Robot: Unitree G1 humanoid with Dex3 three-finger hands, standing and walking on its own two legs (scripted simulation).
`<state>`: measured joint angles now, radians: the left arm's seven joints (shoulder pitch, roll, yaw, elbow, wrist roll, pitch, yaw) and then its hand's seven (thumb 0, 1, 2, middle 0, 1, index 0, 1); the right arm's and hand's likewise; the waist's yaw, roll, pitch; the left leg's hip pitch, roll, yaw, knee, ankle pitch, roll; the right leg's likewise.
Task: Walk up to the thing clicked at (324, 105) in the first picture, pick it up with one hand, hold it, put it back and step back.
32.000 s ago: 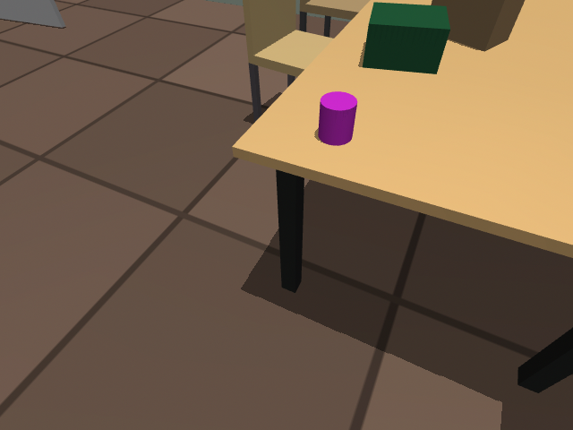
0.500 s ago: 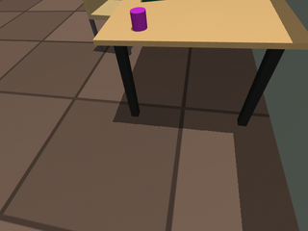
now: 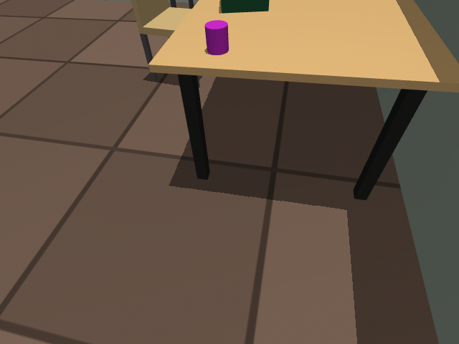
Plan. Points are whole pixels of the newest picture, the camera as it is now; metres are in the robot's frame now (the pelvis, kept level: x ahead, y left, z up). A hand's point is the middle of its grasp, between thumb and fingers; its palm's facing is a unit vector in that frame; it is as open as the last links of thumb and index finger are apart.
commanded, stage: step back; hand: left
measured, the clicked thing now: (217, 37) +1.13 +0.11 +0.03
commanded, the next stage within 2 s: stand in 0.40 s
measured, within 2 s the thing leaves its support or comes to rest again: neither
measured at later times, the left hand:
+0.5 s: hand out of the picture +0.15 +0.27 -0.14, palm faces -0.07 -0.93 -0.35, open 7.4 cm
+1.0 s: hand out of the picture +0.10 +0.27 -0.14, palm faces -0.10 -0.94 -0.34, open 7.4 cm
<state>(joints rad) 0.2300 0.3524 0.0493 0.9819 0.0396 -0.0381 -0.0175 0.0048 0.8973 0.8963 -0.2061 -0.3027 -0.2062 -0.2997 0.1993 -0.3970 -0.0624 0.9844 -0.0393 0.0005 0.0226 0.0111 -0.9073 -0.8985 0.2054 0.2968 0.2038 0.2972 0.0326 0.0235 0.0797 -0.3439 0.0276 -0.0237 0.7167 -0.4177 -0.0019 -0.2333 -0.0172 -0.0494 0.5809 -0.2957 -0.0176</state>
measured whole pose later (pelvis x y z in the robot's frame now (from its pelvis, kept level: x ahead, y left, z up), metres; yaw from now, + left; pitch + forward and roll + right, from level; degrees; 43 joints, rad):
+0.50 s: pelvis +0.03 +0.02 +0.01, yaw -3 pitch -3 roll +0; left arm 0.08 0.36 0.01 1.08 0.01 -0.02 0.00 0.00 0.90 0.90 -0.20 -0.30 -0.20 -0.30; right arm 0.03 -0.33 -0.02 1.09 -0.01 -0.01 0.01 0.01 -0.91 -0.90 0.21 0.30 0.21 0.30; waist 0.00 0.00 0.07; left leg -0.18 0.03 0.06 0.43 -0.20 -0.01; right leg -0.13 -0.02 0.03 0.44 -0.26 0.02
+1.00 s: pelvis +0.02 +0.02 +0.02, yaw -3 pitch -3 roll +0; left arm 0.12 0.36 0.00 1.14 0.01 -0.01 -0.01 0.00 0.90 0.90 -0.20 -0.30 -0.20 -0.30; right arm 0.11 -0.35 -0.02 1.16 -0.02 0.00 0.02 0.01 -0.91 -0.90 0.21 0.30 0.20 0.30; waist -0.02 -0.01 0.06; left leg -0.14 0.03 0.06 0.32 -0.13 -0.01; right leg -0.10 -0.02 0.02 0.34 -0.19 0.02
